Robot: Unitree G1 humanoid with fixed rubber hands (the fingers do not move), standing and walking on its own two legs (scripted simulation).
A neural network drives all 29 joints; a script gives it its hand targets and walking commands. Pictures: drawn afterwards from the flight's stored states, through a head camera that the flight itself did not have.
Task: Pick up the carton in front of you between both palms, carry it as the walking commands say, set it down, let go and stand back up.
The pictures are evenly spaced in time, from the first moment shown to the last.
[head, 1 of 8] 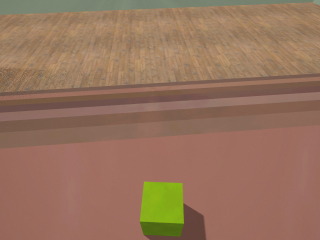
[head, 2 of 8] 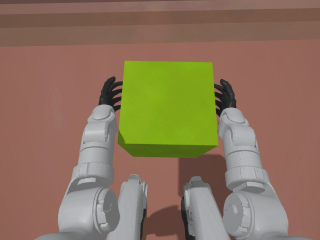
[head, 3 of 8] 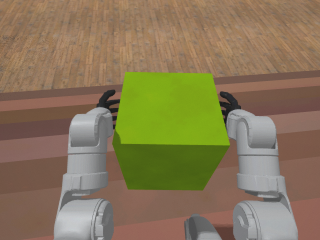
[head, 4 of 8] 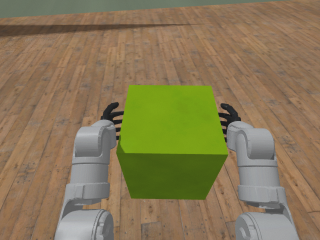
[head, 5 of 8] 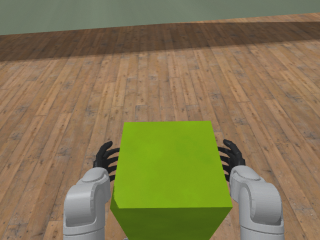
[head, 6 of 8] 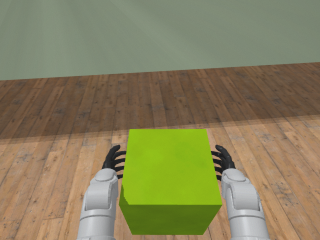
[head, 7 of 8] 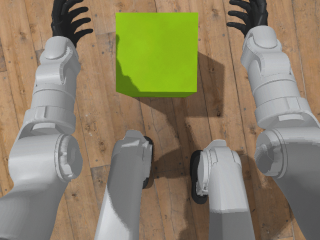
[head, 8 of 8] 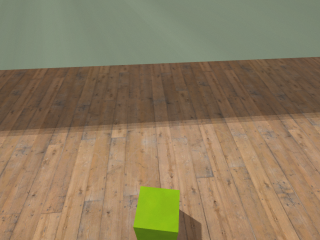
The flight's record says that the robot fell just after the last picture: no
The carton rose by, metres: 0.69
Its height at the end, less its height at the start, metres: -1.12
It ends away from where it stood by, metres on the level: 5.82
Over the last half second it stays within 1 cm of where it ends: yes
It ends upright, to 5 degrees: yes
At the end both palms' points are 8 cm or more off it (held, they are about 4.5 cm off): yes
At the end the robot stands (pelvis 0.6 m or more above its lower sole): yes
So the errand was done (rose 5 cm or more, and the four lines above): yes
